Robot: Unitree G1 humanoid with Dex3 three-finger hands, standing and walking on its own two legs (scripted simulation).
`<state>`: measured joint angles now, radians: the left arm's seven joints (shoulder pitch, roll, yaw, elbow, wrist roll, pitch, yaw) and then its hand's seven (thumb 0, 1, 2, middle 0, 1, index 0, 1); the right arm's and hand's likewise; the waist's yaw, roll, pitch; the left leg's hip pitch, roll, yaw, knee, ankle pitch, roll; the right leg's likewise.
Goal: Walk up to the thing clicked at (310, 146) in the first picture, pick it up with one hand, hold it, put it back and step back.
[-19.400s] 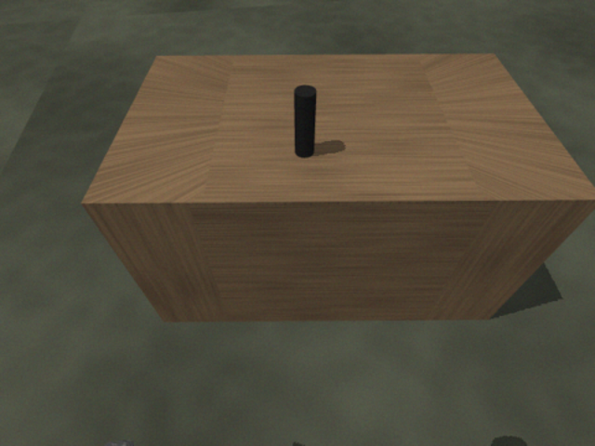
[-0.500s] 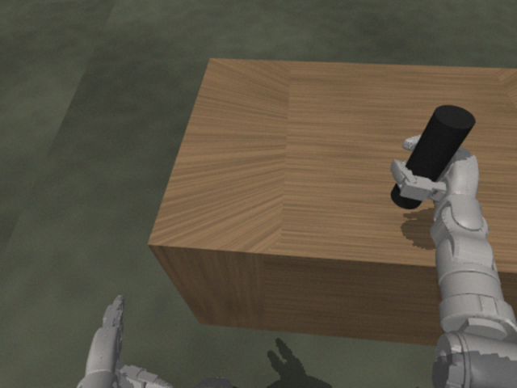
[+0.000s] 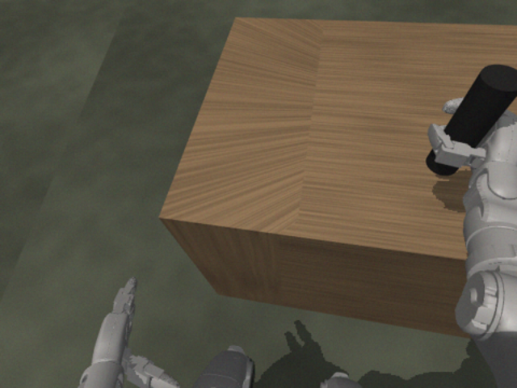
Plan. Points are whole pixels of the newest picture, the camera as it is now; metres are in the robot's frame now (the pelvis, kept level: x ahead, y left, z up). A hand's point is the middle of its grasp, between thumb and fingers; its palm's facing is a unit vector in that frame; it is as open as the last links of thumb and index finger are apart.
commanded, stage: crouch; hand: right
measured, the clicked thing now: (467, 127) +0.49 -0.22 +0.10
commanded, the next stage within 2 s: lower in 0.48 s
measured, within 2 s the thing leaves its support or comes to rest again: rests again in 1.32 s
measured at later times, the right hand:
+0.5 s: hand (449, 130) +0.52 -0.22 +0.06, palm faces +0.23 +0.97 +0.00, open 6.6 cm
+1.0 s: hand (437, 146) +0.53 -0.22 +0.01, palm faces +0.24 +0.97 +0.00, open 6.6 cm
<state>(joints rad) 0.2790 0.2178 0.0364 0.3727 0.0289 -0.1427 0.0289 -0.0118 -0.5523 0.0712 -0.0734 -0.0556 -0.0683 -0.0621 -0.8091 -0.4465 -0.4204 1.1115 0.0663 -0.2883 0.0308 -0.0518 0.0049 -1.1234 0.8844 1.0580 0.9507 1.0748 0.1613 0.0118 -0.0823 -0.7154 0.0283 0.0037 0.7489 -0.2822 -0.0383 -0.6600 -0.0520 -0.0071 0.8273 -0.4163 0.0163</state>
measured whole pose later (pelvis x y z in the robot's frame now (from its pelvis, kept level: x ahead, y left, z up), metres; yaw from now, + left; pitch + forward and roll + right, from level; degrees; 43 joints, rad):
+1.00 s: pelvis -0.01 +0.01 -0.05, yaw +1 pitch +24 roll +3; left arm 0.35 0.25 0.01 0.07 0.07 -0.10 0.00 -0.01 -0.57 0.08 -0.07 -0.05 -0.06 -0.06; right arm -0.96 -0.63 -0.55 1.26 -0.02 -0.35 0.07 -0.05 0.00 -1.11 0.88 1.06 0.94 1.08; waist 0.27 0.01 -0.11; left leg -1.06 0.01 0.02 1.01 -0.37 -0.03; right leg -1.02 -0.07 0.03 1.12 -0.52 0.03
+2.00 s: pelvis -0.01 +0.01 -0.07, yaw +1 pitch +26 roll +4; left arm 0.37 0.26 0.01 -0.07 0.07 -0.03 -0.01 -0.01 -0.55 0.07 -0.08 -0.05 -0.07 -0.06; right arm -0.97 -0.67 -0.57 1.26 -0.03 -0.39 0.07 -0.02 0.15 -0.46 0.85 0.65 0.86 0.66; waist 0.30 0.00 -0.13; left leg -1.17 0.00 0.04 1.12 -0.41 -0.02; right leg -1.14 -0.08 0.06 1.24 -0.57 0.03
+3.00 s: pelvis +0.02 +0.00 +0.00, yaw +0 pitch +16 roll +2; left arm 0.38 0.27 0.00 0.18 -0.03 0.08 -0.04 -0.01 -0.52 0.06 -0.07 -0.05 -0.07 -0.05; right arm -0.71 -0.73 -0.48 1.08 -0.07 -0.04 0.04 -0.01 0.48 -0.05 0.08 0.06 0.06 0.06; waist 0.12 -0.01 -0.12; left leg -0.72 0.02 0.02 0.77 -0.33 -0.04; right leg -0.68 -0.06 0.01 0.87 -0.47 0.02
